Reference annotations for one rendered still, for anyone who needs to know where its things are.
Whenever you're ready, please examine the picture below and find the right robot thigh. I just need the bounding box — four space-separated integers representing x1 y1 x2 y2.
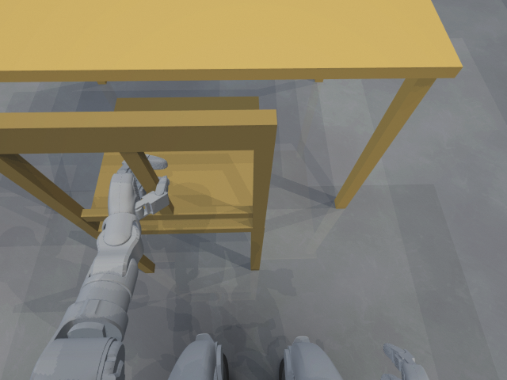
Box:
284 342 343 380

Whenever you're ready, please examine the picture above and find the table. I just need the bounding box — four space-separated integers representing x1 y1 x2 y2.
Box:
0 0 463 209

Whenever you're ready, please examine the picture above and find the robot left forearm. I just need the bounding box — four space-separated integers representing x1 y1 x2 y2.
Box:
29 213 144 380

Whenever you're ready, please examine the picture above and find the robot left upper arm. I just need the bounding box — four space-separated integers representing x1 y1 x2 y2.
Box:
34 337 125 380

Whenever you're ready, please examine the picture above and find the robot left hand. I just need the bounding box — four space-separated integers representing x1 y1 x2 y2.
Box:
108 154 170 220

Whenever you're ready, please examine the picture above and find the chair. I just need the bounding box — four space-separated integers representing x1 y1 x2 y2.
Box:
0 97 277 273

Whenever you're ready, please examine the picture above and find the robot right hand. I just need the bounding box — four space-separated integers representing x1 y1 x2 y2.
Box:
380 343 429 380

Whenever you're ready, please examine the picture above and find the right robot shin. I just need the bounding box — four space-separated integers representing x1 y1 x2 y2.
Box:
292 336 310 345

